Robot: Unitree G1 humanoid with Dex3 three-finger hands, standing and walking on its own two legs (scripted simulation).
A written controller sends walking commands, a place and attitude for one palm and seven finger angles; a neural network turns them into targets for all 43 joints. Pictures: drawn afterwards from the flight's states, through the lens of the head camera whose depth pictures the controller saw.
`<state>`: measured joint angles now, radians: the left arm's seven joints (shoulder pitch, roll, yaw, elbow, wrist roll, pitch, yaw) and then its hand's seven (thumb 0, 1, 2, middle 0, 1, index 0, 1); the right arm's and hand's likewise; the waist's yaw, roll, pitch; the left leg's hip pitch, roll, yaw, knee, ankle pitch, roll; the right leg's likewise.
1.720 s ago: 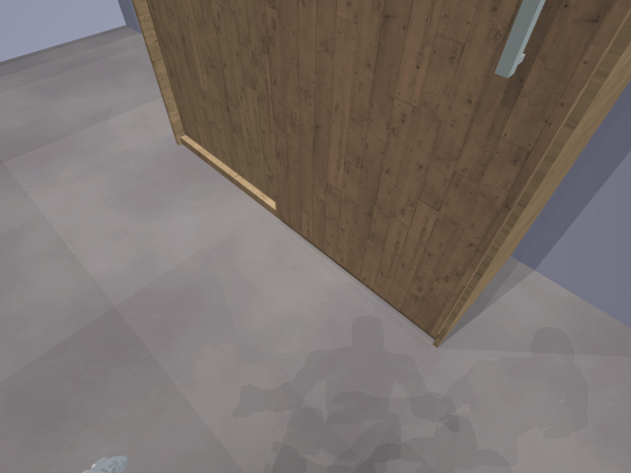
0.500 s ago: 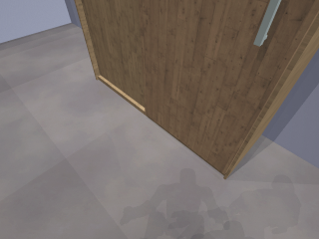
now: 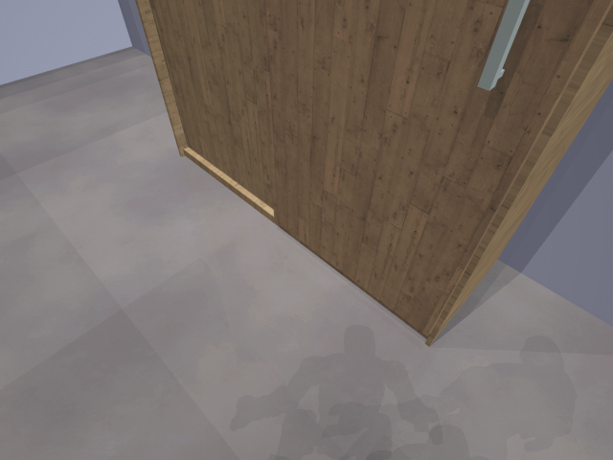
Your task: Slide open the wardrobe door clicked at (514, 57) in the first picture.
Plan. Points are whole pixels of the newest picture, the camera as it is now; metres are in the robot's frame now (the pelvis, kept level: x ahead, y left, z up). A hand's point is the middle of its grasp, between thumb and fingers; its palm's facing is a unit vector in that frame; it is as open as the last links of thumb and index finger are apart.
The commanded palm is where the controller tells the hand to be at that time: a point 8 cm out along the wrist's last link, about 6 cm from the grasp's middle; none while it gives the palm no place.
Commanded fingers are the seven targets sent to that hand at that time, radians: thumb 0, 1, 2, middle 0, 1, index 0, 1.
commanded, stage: look at it before walking up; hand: right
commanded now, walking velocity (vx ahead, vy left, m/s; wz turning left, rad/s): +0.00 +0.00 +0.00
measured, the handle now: (511, 30) +0.72 -0.30 +0.26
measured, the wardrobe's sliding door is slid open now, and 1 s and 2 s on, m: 0.00 0.00 0.00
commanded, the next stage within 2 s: walk to a spot facing it in 0.02 s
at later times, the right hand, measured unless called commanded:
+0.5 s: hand out of the picture +0.05 -0.19 -0.18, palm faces -0.12 +0.95 -0.28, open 7.4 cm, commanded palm none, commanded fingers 0.00 -0.90 -0.90 0.20 0.30 0.20 0.30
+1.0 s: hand out of the picture +0.11 -0.20 -0.19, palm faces -0.33 +0.92 -0.23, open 7.4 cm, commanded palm none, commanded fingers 0.00 -0.90 -0.90 0.20 0.30 0.20 0.30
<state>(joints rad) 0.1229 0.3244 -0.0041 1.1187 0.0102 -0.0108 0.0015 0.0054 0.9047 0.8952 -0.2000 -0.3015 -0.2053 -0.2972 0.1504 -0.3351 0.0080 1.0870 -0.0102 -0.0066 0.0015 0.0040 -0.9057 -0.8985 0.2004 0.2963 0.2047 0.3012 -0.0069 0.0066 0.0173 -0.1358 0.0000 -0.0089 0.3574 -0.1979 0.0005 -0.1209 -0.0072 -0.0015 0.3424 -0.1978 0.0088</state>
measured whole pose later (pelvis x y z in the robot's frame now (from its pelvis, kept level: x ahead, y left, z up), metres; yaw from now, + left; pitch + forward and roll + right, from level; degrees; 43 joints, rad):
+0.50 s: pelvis -0.02 +0.02 -0.03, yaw +10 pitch -1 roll -2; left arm 0.16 0.24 0.04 0.99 0.02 0.04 0.02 0.00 0.90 0.90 -0.20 -0.30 -0.21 -0.30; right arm 0.25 -0.24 -0.04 0.96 -0.02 0.05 0.02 0.00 -0.91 -0.90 0.20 0.30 0.20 0.30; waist -0.03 -0.01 0.08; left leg -0.34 -0.03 0.00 0.70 -0.33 0.03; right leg -0.27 -0.09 -0.13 0.71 -0.40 0.04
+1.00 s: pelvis -0.03 -0.03 -0.01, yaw +25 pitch +2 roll +0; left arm 0.13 0.20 0.05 0.89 0.01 0.01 0.03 0.00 0.91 0.90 -0.20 -0.30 -0.20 -0.30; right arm 0.24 -0.27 -0.09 0.91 -0.02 0.07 0.01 0.00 -0.91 -0.90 0.20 0.30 0.20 0.30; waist -0.04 0.06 0.03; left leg -0.45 -0.14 -0.19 0.68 -0.31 -0.01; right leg -0.24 0.01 0.01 0.52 -0.30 -0.01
